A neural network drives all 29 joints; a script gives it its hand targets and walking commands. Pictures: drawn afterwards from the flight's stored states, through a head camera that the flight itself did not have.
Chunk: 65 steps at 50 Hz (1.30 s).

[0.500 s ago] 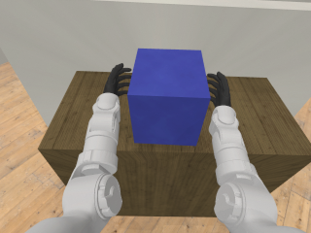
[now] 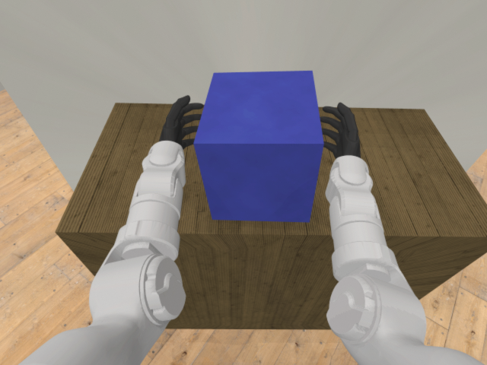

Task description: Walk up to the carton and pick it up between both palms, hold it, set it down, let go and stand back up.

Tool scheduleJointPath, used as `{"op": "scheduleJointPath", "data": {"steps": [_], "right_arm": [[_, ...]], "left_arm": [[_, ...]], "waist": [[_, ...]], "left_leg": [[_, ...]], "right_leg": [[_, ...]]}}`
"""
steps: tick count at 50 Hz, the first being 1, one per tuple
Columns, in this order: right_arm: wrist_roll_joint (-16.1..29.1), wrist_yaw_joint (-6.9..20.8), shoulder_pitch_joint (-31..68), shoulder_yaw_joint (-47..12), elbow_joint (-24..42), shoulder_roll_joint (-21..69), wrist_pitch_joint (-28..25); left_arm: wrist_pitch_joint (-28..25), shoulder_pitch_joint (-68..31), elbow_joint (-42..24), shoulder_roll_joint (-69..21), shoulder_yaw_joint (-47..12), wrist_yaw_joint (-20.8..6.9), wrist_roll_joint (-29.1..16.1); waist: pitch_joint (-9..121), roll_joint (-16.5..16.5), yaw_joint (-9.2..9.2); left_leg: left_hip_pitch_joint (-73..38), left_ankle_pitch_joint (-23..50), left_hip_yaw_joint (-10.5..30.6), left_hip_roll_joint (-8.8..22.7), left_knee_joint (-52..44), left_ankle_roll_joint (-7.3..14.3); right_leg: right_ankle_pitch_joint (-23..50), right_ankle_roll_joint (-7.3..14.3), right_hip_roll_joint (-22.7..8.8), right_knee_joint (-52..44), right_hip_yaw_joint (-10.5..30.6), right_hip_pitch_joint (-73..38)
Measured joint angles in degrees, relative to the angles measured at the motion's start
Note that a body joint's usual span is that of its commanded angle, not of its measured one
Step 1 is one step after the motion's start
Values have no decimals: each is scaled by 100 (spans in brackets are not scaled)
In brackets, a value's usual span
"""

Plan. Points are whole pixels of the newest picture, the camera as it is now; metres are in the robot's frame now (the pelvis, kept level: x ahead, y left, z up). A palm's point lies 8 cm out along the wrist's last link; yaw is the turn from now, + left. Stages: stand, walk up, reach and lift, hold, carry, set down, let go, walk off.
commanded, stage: set down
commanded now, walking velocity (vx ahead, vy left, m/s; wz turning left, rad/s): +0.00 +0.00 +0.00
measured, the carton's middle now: (261, 146) +0.50 -0.06 +0.08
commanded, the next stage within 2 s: none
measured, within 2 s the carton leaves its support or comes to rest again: neither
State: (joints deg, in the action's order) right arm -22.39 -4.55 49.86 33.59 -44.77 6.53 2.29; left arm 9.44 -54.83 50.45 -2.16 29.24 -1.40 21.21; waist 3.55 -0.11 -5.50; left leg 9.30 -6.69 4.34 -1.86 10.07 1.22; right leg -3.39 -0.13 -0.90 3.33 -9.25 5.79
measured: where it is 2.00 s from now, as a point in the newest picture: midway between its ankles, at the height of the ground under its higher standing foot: outside the picture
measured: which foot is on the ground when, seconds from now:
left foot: down 0.00-1.00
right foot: down 0.00-1.00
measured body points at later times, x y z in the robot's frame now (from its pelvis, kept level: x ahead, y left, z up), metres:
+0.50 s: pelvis +0.01 +0.00 +0.00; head +0.06 +0.00 +0.45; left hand +0.48 +0.09 +0.12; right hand +0.44 -0.19 +0.13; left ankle -0.03 +0.11 -0.75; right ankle -0.03 -0.11 -0.75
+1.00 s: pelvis +0.00 +0.00 +0.00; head +0.06 +0.00 +0.45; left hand +0.48 +0.09 +0.11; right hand +0.43 -0.19 +0.11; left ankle -0.03 +0.11 -0.75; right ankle -0.03 -0.11 -0.75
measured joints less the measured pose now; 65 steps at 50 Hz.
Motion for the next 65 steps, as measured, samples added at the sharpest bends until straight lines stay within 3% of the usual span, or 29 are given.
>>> {"op": "scheduleJointPath", "data": {"steps": [17, 33, 65], "right_arm": [[-480, 140, 257, 424, 169, 162, 218], [-645, 162, 32, 517, 360, 265, 8], [-823, 276, -165, 700, 914, 405, -52]], "left_arm": [[-185, -273, 453, 122, 202, 10, 28], [-449, -219, 457, -16, 345, -12, 205], [-801, -276, 234, -233, 631, -384, 449]], "waist": [[74, 64, 37], [38, 102, 100], [-356, 70, 197]], "left_leg": [[275, 9, -61, 5, -12, 8], [331, 16, -105, 12, -38, 20], [172, 110, -81, 31, -184, -8]], "right_leg": [[17, -12, -2, 31, 65, 316], [62, -21, 6, -22, 116, 376], [55, 4, 22, -25, 96, 276]]}}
